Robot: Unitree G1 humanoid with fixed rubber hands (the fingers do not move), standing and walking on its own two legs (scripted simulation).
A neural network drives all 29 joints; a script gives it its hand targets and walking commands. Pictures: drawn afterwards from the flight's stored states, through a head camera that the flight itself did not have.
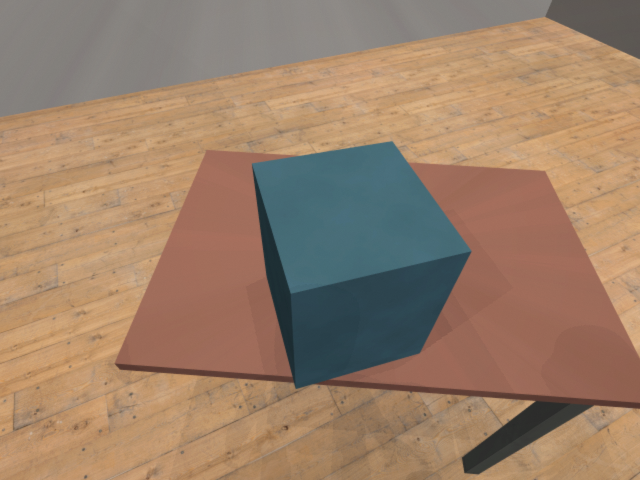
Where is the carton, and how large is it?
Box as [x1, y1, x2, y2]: [252, 141, 471, 388]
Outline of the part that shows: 392,141 252,163 266,275 296,388 418,353 471,251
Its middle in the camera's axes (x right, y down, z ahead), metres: +0.03 +0.03 +0.55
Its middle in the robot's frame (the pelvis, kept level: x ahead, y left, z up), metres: +0.40 -0.03 +0.03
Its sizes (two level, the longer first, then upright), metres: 0.210 0.200 0.250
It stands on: a table, 0.69 m high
